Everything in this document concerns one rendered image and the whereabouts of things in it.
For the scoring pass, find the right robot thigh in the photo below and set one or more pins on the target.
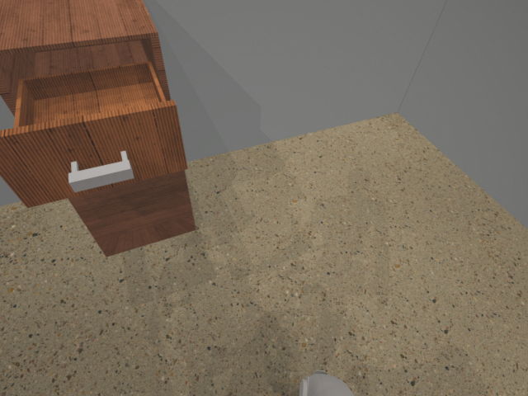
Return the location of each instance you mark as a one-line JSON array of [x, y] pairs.
[[323, 385]]

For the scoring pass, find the handle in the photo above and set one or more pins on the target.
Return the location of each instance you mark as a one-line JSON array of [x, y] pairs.
[[100, 176]]

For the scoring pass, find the drawer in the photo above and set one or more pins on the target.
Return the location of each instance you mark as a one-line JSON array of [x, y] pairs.
[[89, 116]]

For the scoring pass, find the cabinet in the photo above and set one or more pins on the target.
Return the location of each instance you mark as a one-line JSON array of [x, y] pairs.
[[46, 37]]

